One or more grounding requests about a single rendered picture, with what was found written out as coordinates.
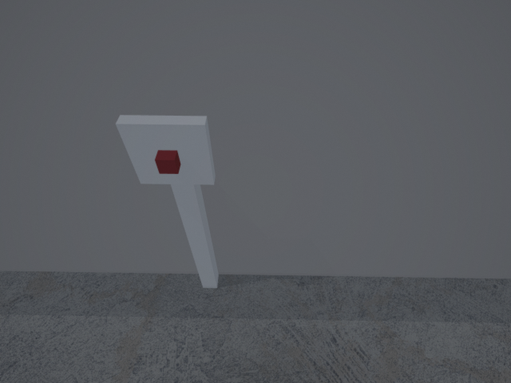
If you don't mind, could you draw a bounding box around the button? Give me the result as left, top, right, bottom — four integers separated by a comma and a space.
155, 150, 180, 174

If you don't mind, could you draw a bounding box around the panel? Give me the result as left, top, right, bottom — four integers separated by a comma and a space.
116, 115, 219, 288

